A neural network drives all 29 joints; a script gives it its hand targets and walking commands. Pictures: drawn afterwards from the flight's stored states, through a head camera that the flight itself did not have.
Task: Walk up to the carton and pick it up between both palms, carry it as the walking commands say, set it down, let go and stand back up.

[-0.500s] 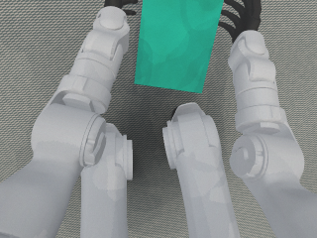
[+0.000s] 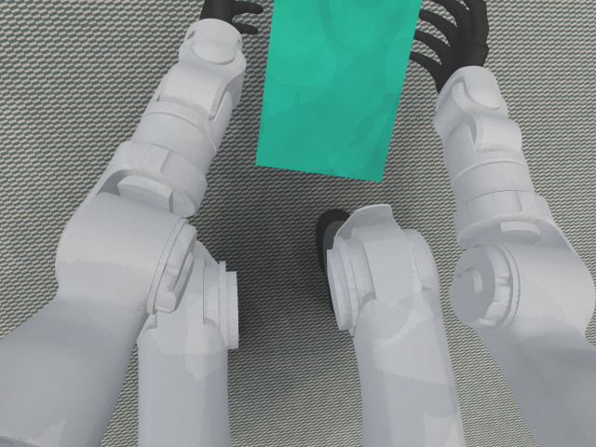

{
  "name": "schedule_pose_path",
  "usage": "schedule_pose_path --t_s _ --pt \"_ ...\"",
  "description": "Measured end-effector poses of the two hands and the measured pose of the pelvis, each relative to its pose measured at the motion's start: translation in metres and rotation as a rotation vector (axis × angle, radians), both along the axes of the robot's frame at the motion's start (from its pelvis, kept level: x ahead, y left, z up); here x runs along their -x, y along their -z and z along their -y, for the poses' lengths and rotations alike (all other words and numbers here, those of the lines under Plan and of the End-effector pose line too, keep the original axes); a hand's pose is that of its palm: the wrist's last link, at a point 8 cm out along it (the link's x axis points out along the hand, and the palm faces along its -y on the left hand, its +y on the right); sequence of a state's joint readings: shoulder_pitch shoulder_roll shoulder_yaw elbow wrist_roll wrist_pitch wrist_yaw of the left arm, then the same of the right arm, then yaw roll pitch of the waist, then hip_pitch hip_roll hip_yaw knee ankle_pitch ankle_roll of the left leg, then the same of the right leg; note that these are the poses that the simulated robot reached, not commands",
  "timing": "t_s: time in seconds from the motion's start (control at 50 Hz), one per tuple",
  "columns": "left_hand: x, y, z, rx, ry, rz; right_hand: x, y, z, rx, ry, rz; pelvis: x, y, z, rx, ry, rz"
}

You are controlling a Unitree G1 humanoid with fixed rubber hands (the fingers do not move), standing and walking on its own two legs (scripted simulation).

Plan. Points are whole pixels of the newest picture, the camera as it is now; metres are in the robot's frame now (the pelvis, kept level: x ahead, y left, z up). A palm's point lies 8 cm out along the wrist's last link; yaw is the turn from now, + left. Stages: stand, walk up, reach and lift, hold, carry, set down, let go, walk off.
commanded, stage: set down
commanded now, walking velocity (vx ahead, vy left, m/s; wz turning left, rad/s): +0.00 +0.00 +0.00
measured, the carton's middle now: (327, 70) +0.49 -0.14 -0.29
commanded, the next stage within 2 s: none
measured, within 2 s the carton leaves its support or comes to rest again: rests again in 0.46 s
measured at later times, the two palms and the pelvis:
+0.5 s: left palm (218, 32) +0.52 +0.00 -0.19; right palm (455, 74) +0.45 -0.26 -0.19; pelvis -0.01 +0.00 -0.01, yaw +0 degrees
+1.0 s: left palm (219, 33) +0.53 +0.00 -0.21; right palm (453, 73) +0.46 -0.26 -0.20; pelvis +0.00 +0.00 -0.01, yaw +0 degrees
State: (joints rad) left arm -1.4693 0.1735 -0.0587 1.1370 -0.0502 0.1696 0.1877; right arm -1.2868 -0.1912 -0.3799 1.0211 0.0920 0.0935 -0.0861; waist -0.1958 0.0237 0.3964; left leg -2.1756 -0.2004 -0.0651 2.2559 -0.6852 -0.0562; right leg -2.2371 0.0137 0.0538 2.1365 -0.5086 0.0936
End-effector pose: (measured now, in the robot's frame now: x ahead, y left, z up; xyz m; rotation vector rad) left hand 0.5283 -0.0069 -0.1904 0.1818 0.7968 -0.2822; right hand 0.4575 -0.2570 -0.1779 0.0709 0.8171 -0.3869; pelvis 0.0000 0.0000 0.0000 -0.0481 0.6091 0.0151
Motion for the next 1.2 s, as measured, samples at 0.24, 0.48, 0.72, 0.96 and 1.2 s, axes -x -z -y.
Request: schedule_pose_path --t_s 0.24,0.48,0.72,0.96,1.2 --pt "0.002 -0.001 -0.005 -0.013 0.021 0.006 0.001 0.001 -0.002 -0.011 -0.023 -0.003 0.009 0.006 0.001 0.002 -0.004 0.048" --pt "0.005 0.003 -0.004 0.01 0.034 -0.005 0.005 0.007 0.001 -0.006 -0.029 -0.02 0.008 0.01 -0.003 0.009 -0.005 0.057" --pt "0.001 0.012 -0.004 0.037 0.035 -0.002 0.002 0.013 0.004 -0.006 -0.042 -0.032 0.003 0.011 -0.005 0.012 -0.004 0.045" --pt "0.001 0.021 -0.003 0.053 0.043 -0.006 0.002 0.02 0.006 -0.008 -0.068 -0.047 -0.001 0.013 -0.004 0.013 -0.004 0.039" --pt "0.001 0.021 -0.004 0.054 0.05 0.004 0.002 0.019 0.006 0.005 -0.078 -0.049 0.002 0.016 -0.005 0.016 -0.003 0.059"
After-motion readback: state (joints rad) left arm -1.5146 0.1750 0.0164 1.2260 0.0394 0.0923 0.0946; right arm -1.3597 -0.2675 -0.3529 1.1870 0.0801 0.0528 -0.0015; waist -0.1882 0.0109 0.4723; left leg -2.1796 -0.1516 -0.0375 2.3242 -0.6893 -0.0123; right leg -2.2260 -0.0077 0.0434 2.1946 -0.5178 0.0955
